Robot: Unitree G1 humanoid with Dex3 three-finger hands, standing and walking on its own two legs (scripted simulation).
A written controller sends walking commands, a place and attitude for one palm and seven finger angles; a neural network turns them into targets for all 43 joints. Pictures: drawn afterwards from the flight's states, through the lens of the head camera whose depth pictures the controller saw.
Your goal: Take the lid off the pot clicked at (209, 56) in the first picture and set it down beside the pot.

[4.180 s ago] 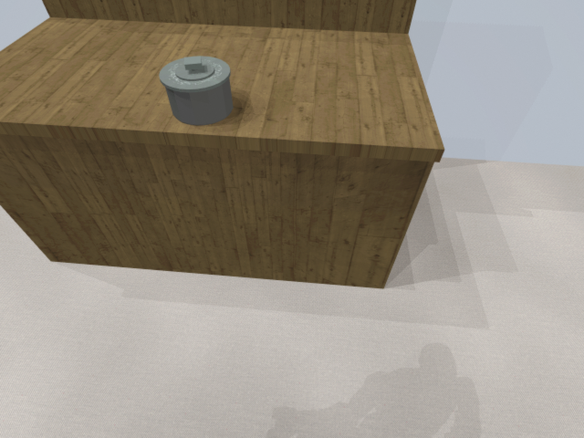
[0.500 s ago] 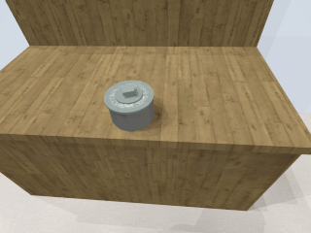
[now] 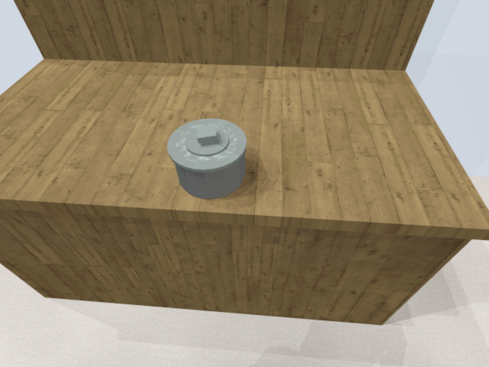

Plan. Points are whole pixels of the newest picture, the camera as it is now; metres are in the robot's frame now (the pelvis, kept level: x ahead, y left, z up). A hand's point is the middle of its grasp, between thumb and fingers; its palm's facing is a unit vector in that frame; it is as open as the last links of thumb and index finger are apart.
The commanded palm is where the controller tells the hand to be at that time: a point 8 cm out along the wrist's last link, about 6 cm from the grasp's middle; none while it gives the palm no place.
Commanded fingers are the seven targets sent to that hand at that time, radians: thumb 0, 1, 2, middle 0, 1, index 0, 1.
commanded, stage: look again from close up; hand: left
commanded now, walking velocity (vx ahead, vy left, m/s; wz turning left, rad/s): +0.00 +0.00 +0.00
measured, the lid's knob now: (206, 133) +0.55 +0.12 +0.08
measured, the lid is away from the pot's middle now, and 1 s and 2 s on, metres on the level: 0.00 0.00 0.00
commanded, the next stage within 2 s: shuffle to correct the standing spot in 0.14 s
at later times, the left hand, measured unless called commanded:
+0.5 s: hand out of the picture -0.01 +0.17 -0.18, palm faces +0.04 -0.98 -0.18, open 7.3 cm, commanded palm none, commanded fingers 0.00 0.90 0.90 -0.20 -0.30 -0.20 -0.30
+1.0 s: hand out of the picture +0.10 +0.19 -0.18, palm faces +0.06 -0.98 -0.19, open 7.3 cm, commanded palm none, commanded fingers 0.00 0.90 0.90 -0.20 -0.30 -0.20 -0.30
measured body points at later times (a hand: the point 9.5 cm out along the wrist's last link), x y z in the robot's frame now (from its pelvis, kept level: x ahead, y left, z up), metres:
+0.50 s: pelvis +0.01 +0.01 +0.00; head +0.02 +0.01 +0.45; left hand -0.01 +0.23 -0.16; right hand -0.01 -0.20 -0.17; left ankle +0.01 +0.10 -0.74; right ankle +0.04 -0.13 -0.74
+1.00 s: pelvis +0.10 +0.02 +0.00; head +0.13 +0.02 +0.45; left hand +0.10 +0.24 -0.16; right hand +0.10 -0.20 -0.16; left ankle +0.01 +0.10 -0.74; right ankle +0.06 -0.11 -0.73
